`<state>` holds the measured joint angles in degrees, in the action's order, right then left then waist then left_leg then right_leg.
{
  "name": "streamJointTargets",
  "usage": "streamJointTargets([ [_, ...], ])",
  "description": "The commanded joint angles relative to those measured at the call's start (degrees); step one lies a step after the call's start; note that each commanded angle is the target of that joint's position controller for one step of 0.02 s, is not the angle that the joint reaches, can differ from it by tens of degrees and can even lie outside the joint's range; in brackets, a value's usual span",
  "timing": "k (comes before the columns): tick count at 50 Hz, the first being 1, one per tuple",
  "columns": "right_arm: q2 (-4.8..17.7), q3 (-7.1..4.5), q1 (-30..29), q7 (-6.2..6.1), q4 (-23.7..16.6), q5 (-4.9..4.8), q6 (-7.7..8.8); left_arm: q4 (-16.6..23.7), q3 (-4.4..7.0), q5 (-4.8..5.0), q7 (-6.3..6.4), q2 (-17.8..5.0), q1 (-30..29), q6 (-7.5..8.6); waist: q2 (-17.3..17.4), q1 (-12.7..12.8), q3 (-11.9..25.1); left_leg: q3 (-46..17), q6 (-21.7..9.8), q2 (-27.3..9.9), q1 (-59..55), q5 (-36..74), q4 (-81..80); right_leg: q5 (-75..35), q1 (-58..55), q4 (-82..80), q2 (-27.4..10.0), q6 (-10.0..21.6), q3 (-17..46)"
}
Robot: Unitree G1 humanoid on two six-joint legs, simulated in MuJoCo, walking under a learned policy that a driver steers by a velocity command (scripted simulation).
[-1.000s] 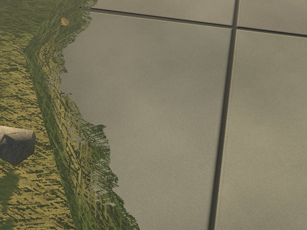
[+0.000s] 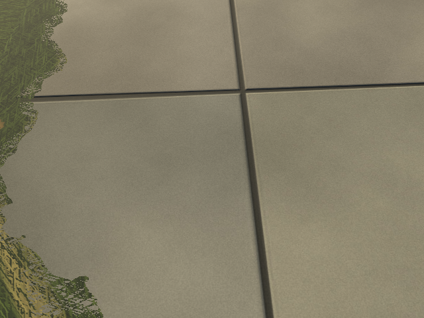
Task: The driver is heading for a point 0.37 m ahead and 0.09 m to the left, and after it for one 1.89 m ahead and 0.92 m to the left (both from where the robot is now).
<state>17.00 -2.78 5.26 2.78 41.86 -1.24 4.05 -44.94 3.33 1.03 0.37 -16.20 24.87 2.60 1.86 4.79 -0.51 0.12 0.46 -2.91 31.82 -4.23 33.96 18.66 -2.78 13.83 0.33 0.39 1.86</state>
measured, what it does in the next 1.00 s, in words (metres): walks ahead, turning left: left foot, then right foot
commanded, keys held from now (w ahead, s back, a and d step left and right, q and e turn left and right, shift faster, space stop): w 0.26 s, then q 0.74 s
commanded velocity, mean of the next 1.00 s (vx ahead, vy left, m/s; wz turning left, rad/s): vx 0.23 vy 0.00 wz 0.30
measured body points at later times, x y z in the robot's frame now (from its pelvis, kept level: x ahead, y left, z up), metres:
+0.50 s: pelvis +0.24 +0.03 +0.00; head +0.28 +0.03 +0.45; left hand +0.45 +0.28 -0.08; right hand +0.27 -0.25 -0.13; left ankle +0.15 +0.13 -0.74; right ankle +0.42 -0.09 -0.71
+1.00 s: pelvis +0.31 +0.05 -0.01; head +0.33 +0.09 +0.44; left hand +0.36 +0.37 -0.13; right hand +0.54 -0.18 -0.09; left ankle +0.29 +0.14 -0.74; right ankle +0.41 -0.08 -0.72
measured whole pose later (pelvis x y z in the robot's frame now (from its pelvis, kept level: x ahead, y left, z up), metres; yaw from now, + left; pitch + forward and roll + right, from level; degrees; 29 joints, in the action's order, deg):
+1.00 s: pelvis +0.31 +0.05 -0.01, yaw +22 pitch +0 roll -3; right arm 17.7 -4.3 12.5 -0.5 38.4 0.2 -3.8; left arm -44.5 4.3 -0.4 1.2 -17.3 4.9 -1.1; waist -1.1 -0.5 -3.0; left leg 0.8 -2.3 -1.6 19.3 -18.5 36.7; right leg 22.1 22.7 40.2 -5.3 -2.6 -8.3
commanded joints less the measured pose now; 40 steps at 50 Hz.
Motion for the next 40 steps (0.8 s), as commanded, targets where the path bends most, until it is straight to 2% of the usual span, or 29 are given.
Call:
streamJointTargets([
  [1,5.20,-0.95,-5.38,0.39,-5.52,-0.23,1.31,2.54,2.91,0.42,0.17,-10.93,-1.63,0.58,-8.80,-2.27,-5.13,0.57,-2.29,0.73,-2.88,-1.19,-2.92,-14.02,5.04,-3.61,-15.59,9.57,8.59],
  [2,6.11,-1.43,-2.50,0.17,-4.83,-0.06,1.35,2.46,2.94,0.33,0.22,-11.24,-2.35,0.37,-8.74,-4.34,-3.43,1.67,-3.42,1.93,-7.51,-1.93,-4.14,-22.02,4.81,0.29,-14.85,8.58,7.34],
  [3,7.84,-2.46,3.84,-0.33,-2.88,0.16,1.26,2.28,2.59,0.12,0.31,-10.40,-2.28,0.17,-7.61,-7.47,0.87,2.96,-4.87,3.57,-16.59,-2.48,-5.04,-31.73,5.81,8.71,-12.32,7.18,4.67],
  [4,10.41,-3.57,12.99,-0.90,-0.69,0.20,1.21,2.57,1.71,-0.57,0.51,-8.33,-1.66,0.07,-5.36,-11.40,7.80,-0.29,-7.07,0.43,-30.77,-2.69,-3.96,-31.62,12.14,22.07,-9.28,5.09,1.72],
  [5,17.05,-5.02,20.23,-1.21,0.35,1.60,0.91,4.77,-0.08,-0.70,0.39,-2.82,3.79,0.79,9.88,-10.95,17.89,-26.09,-15.88,-15.15,-52.09,-14.85,-7.55,-12.11,32.97,46.42,-0.89,0.12,-2.34],
  [6,13.14,-3.82,21.53,-0.73,0.95,0.78,1.05,4.40,0.00,-0.14,0.47,-4.01,1.86,1.95,14.47,-11.74,20.37,-43.72,-18.07,-18.69,-52.37,-26.80,-18.86,13.40,40.73,55.96,2.41,-0.10,5.06],
  [7,10.44,-2.71,16.72,-0.85,0.61,0.55,1.11,5.33,1.36,1.59,-0.02,-8.68,-2.75,2.54,9.97,-10.90,10.88,-37.60,-15.54,-18.01,-45.36,-30.65,-20.14,10.59,46.44,60.30,-1.41,0.91,5.64],
  [8,8.91,-2.22,13.05,-1.04,-0.18,0.77,0.98,6.08,1.22,1.75,-0.17,-8.87,-6.26,2.84,5.67,-9.48,5.77,-30.77,-14.08,-16.10,-38.29,-26.47,-20.27,6.02,46.51,59.30,-4.28,1.88,3.67],
  [9,7.37,-1.73,10.22,-1.02,-0.38,1.18,0.90,6.20,1.17,0.80,-0.17,-8.08,-8.01,2.88,2.67,-7.98,1.99,-25.16,-13.56,-13.66,-31.55,-20.66,-21.53,1.99,45.21,55.87,-6.14,1.89,2.73],
  [10,5.94,-1.27,8.20,-1.01,-0.73,1.87,1.16,5.65,1.39,0.13,-0.11,-7.40,-7.44,2.46,3.46,-6.07,0.73,-20.91,-12.80,-11.41,-26.77,-15.80,-22.92,-1.24,41.97,52.88,-7.91,1.87,3.15],
  [12,5.53,-1.25,6.81,-1.05,-0.62,1.78,1.71,4.35,1.07,-0.11,-0.23,-5.31,-5.27,1.41,4.28,-4.26,0.43,-16.23,-13.49,-9.66,-22.07,-10.02,-25.63,-4.33,38.24,50.80,-8.44,0.94,2.39],
  [14,6.23,-1.38,7.18,-1.20,0.18,1.45,2.25,5.01,1.01,-0.81,0.14,-4.91,-7.37,0.86,2.44,-3.82,-1.70,-12.82,-14.52,-9.10,-19.77,-1.24,-27.17,-7.69,39.34,46.71,-8.43,-0.61,1.67],
  [16,7.20,-1.61,8.00,-1.70,1.09,1.44,1.94,6.49,0.74,-1.83,0.42,-4.21,-10.97,1.31,0.91,-3.97,-2.65,-8.69,-14.44,-7.90,-19.54,16.42,-25.54,-11.86,39.00,38.56,-7.45,-2.29,0.89],
  [17,7.49,-1.73,8.29,-2.05,1.42,1.31,1.53,6.95,0.39,-1.98,0.30,-3.25,-12.66,1.70,0.93,-4.31,-2.27,-6.04,-13.41,-6.30,-19.07,22.29,-24.22,-14.94,36.79,33.31,-6.36,-2.62,0.18],
  [19,8.58,-2.12,10.67,-2.74,2.30,0.80,0.66,7.91,-0.10,-1.86,-0.27,-1.98,-17.37,2.33,1.20,-6.28,-1.12,-3.84,-11.68,-4.40,-19.16,24.39,-22.06,-21.83,32.49,24.62,-3.58,-2.94,-1.00],
  [22,10.00,-2.70,13.53,-3.44,3.30,-0.04,-0.80,9.14,0.32,-1.23,-0.82,-3.35,-21.32,2.39,2.25,-7.42,-0.02,-7.26,-10.91,-5.77,-22.98,21.00,-18.24,-24.29,30.68,18.28,-1.23,-2.69,0.52],
  [25,9.86,-3.12,12.23,-4.11,2.77,-0.35,-1.95,8.96,1.52,-1.64,-0.91,-6.52,-19.45,2.57,3.71,-5.33,1.79,-12.41,-8.80,-7.07,-26.50,17.94,-11.25,-20.54,27.32,13.90,-1.02,-0.72,2.64],
  [26,9.08,-2.99,10.76,-4.25,2.15,-0.37,-2.26,7.78,1.98,-1.88,-0.73,-7.30,-15.88,2.84,3.40,-3.34,3.37,-12.50,-7.53,-5.48,-25.83,17.37,-6.89,-23.07,22.09,10.98,-0.87,0.41,1.71],
  [27,7.00,-2.40,11.20,-4.17,1.31,0.10,-2.31,7.19,2.65,-2.52,-0.28,-9.57,-12.24,3.17,0.54,-2.13,7.37,-11.04,-5.27,-1.46,-22.80,12.86,1.10,-34.02,12.65,9.57,-4.27,2.55,2.86],
  [28,2.84,-1.07,13.59,-4.01,-0.55,1.76,-2.16,7.79,3.11,-3.72,0.43,-13.06,-8.08,2.89,-10.17,-2.21,15.53,-7.55,-2.01,4.66,-11.25,-11.67,17.37,-57.50,-3.90,14.73,-17.18,7.41,13.46],
  [29,1.84,-0.42,23.40,-3.79,0.34,0.74,-2.23,8.34,2.74,-3.42,0.19,-11.95,-8.39,1.67,-21.17,-5.33,23.63,-6.61,0.18,8.47,-0.69,-40.24,31.04,-58.29,-12.76,14.16,-27.95,16.16,27.42],
  [30,7.79,-1.94,23.35,-3.85,1.99,-0.26,-3.17,9.45,2.01,-2.28,-0.01,-8.46,-10.77,0.63,-13.93,-4.57,22.13,-8.56,1.36,5.03,0.96,-35.87,36.73,-41.87,-7.52,10.60,-25.30,15.49,26.61],
  [31,9.26,-2.72,17.97,-4.16,1.02,-0.69,-4.29,9.80,1.29,-1.62,0.23,-5.99,-13.85,-0.01,-9.99,-4.27,15.03,-6.17,2.36,3.20,4.26,-31.65,38.39,-30.38,-1.87,8.67,-21.95,13.28,20.22],
  [32,8.60,-2.91,15.69,-4.70,0.67,-0.58,-5.56,9.45,0.87,-1.64,0.38,-5.14,-16.95,-0.52,-7.74,-5.06,10.65,-5.19,3.40,1.34,4.43,-28.27,37.49,-22.57,4.61,6.37,-19.27,12.12,16.15],
  [33,8.44,-3.19,14.78,-5.18,0.14,-0.19,-6.75,9.25,0.82,-1.90,0.47,-5.14,-19.46,-0.86,-8.52,-5.86,7.39,-4.76,4.20,0.15,2.50,-25.55,36.44,-17.44,11.13,4.00,-17.60,11.86,12.72],
  [34,7.16,-3.02,15.37,-5.33,-0.21,-0.02,-7.57,8.86,1.14,-2.56,0.57,-6.22,-21.02,-0.95,-10.33,-6.85,5.51,-3.17,4.75,0.18,-1.30,-23.04,35.44,-15.69,17.08,1.71,-15.87,11.80,8.92],
  [36,5.61,-2.88,15.52,-5.44,-1.09,0.23,-8.03,8.35,1.33,-2.95,0.96,-6.16,-22.15,-0.74,-11.06,-7.18,4.90,-1.65,4.88,0.05,-4.04,-20.65,31.93,-15.85,19.74,0.04,-15.48,12.61,4.69],
  [40,4.30,-2.22,10.82,-4.48,-3.90,0.78,-7.72,7.04,2.06,-2.14,1.73,-7.72,-22.50,-1.02,-8.96,-5.75,6.41,-0.93,3.43,-1.99,-7.01,-16.63,20.83,-17.62,17.28,0.16,-17.77,13.64,1.20],
])
Keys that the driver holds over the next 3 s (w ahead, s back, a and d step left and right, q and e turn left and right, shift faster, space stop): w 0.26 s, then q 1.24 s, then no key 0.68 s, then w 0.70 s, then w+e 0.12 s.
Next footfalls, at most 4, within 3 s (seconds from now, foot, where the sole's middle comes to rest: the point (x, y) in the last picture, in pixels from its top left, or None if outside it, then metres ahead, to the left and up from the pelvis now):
0.08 left None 0.19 0.13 -0.78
0.54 right None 0.46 -0.07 -0.78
0.96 left None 0.33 0.16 -0.78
1.46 right None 0.45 -0.02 -0.78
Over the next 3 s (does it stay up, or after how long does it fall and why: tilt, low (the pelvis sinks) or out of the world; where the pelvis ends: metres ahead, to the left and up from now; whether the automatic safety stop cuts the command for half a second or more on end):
stays up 0.55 0.28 -0.02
